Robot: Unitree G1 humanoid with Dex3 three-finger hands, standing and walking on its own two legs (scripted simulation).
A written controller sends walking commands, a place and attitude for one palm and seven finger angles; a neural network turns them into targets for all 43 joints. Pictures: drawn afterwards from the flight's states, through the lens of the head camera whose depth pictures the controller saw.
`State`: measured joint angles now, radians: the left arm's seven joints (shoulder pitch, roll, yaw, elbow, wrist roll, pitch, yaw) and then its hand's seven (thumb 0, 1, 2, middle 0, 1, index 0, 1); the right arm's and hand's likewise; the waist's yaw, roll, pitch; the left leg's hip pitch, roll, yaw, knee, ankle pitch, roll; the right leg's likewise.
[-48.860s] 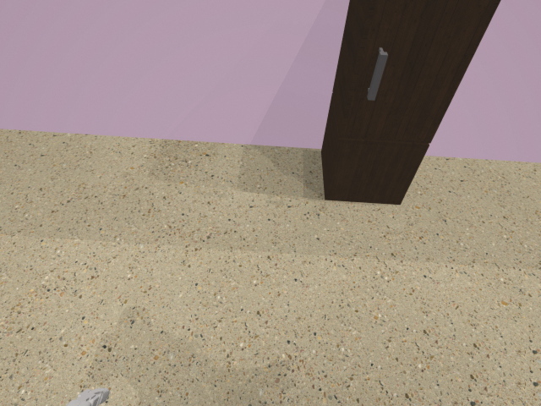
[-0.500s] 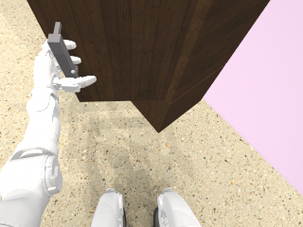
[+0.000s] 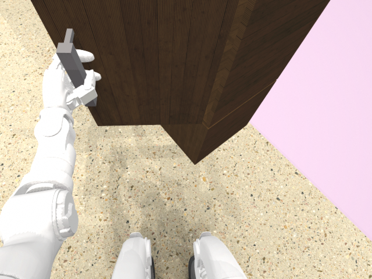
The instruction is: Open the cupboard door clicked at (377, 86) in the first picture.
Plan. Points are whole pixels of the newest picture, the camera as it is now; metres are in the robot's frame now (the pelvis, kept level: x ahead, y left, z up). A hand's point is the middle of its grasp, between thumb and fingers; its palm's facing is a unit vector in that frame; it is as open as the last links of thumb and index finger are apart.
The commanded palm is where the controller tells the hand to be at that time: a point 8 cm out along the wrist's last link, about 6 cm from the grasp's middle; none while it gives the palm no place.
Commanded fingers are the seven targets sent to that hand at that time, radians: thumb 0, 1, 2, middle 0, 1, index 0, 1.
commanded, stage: pull the door open along its arc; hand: left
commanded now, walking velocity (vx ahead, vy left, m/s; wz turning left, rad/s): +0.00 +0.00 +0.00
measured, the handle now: (81, 71) +0.55 +0.19 +0.05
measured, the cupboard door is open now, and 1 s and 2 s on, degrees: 55 94 99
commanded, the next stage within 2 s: open thumb and fingers to let go in 1.12 s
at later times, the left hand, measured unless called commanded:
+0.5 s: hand (98, 126) +0.41 +0.14 +0.06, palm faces +0.05 -1.00 +0.05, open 6.2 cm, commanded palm +0.35 +0.21 +0.05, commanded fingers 0.00 0.90 0.90 -0.40 -1.35 -0.40 -1.35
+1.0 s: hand (145, 170) +0.32 +0.06 +0.06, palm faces +0.39 -0.92 +0.01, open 6.2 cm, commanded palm +0.25 +0.09 +0.05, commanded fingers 0.00 0.90 0.90 -0.40 -1.35 -0.40 -1.35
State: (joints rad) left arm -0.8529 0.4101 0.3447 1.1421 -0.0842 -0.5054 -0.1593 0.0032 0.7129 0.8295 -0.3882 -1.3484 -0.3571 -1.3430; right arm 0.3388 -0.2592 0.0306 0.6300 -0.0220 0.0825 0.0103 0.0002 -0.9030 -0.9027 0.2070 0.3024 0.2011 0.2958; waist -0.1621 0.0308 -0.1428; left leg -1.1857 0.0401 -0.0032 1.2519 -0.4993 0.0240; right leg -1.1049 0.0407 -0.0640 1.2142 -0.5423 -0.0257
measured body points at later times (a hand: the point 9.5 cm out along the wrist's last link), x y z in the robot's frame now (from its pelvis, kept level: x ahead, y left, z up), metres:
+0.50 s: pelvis +0.02 +0.00 +0.03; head +0.12 +0.01 +0.47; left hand +0.40 +0.20 +0.06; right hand +0.10 -0.25 -0.09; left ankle +0.04 +0.10 -0.63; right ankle +0.01 -0.11 -0.63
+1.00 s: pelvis +0.02 -0.03 +0.03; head +0.08 -0.04 +0.47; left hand +0.29 +0.11 +0.06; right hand +0.20 -0.23 -0.08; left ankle +0.04 +0.10 -0.63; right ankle +0.01 -0.11 -0.63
